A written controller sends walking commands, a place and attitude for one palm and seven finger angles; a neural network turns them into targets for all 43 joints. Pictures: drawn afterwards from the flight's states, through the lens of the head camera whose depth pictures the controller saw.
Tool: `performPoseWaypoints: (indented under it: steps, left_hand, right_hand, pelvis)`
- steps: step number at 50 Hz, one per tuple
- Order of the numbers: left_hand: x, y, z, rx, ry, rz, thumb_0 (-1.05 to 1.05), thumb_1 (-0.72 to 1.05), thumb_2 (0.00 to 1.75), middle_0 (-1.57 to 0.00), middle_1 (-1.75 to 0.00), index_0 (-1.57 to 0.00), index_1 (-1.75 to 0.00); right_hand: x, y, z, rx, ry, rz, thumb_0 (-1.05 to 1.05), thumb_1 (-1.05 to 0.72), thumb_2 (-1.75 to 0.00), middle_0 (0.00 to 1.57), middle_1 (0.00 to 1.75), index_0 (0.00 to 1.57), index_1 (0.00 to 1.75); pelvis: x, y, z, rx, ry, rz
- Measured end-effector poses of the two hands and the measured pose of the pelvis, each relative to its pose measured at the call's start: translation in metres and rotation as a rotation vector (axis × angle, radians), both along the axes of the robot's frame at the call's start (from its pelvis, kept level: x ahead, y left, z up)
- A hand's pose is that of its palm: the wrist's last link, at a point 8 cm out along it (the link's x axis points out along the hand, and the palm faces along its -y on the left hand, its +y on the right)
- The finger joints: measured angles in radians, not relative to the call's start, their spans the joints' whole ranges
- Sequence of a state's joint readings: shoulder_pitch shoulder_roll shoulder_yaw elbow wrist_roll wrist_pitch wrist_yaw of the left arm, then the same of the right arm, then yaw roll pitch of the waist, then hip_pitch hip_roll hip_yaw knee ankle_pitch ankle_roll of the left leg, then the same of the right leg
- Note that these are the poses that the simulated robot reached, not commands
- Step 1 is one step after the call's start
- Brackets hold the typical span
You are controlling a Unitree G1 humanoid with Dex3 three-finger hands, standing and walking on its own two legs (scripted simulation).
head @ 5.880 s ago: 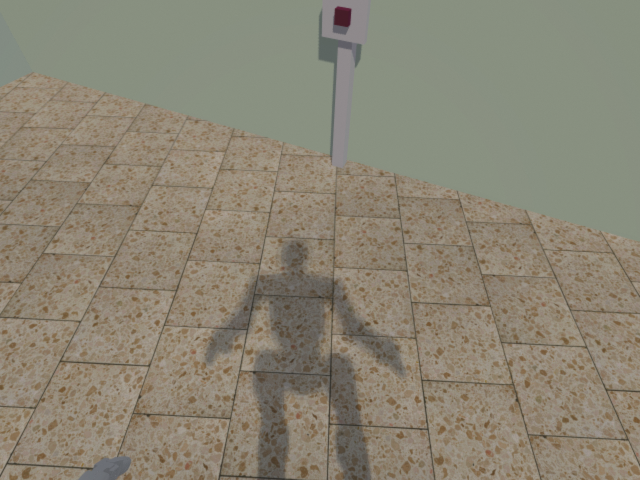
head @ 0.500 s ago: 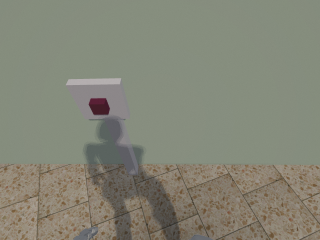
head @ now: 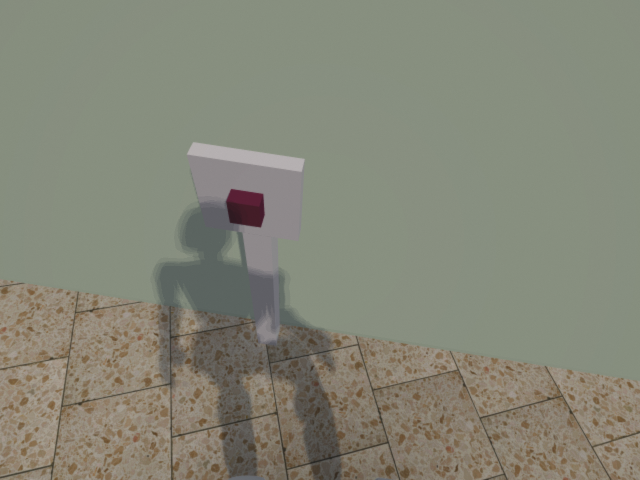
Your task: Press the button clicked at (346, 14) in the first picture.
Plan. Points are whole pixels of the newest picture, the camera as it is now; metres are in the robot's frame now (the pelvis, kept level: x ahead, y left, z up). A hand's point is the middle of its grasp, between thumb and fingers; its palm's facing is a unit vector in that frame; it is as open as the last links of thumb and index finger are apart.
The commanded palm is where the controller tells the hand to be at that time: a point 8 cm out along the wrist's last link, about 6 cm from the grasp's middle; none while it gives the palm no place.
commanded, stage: come to a stop and stand still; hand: left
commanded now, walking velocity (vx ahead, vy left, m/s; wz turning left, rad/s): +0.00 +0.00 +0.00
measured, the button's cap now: (246, 207) +0.52 +0.18 -0.04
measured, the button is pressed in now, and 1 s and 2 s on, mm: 0 0 0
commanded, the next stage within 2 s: look again from close up in 1.20 s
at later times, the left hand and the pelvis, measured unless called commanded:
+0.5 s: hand out of the picture -0.02 +0.17 -0.16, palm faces -0.01 -0.97 -0.22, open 7.4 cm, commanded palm none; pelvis -0.04 -0.01 +0.01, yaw -2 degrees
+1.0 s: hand out of the picture -0.07 +0.12 -0.17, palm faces +0.03 -0.99 -0.14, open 7.4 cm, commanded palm none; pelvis -0.04 -0.03 +0.01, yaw -1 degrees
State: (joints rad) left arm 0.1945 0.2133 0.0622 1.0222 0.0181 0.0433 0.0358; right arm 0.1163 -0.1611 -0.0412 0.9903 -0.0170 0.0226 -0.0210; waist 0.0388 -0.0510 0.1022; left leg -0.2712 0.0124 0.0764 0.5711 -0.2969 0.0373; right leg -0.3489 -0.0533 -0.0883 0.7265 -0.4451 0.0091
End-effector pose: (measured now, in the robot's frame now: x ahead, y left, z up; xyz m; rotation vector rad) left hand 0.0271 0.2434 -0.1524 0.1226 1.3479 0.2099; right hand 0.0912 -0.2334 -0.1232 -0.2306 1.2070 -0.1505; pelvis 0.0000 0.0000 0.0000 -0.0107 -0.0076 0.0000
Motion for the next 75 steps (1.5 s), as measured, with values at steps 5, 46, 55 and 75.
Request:
performPoseWaypoints:
  steps: [5, 46, 55, 75]
  left_hand:
    - [-0.015, 0.009, 0.007, -0.012, 0.033, -0.005, 0.0, 0.91, 0.9, -0.2, -0.3, -0.2, -0.29]
    - [-0.105, -0.076, 0.014, -0.074, 0.138, -0.036, 0.0, 0.91, 0.9, -0.2, -0.3, -0.2, -0.29]
    - [-0.096, -0.077, 0.014, -0.07, 0.115, -0.027, 0.0, 0.91, 0.9, -0.2, -0.3, -0.2, -0.29]
    - [-0.067, -0.044, 0.006, -0.036, 0.03, -0.07, 0.0, 0.9, 0.9, -0.2, -0.3, -0.2, -0.29]
  right_hand:
    - [-0.015, 0.019, 0.007, 0.007, 0.017, -0.01, 0.0, -0.91, -0.89, 0.2, 0.3, 0.2, 0.3]
    - [-0.198, 0.007, -0.016, 0.122, 0.322, -0.171, 0.0, -0.91, -0.89, 0.2, 0.3, 0.2, 0.3]
    - [-0.154, 0.007, -0.019, 0.119, 0.233, -0.131, 0.01, -0.92, -0.89, 0.2, 0.3, 0.2, 0.3]
    - [-0.113, -0.005, -0.013, 0.046, 0.097, -0.098, 0.01, -0.93, -0.89, 0.2, 0.3, 0.2, 0.3]
  pelvis:
    - [-0.005, 0.011, 0.009, -0.008, 0.007, -0.009]
    - [-0.043, -0.029, 0.01, 0.011, -0.021, -0.016]
    - [-0.035, -0.029, 0.011, 0.012, -0.021, -0.015]
    - [-0.03, -0.012, 0.003, -0.002, -0.022, -0.017]
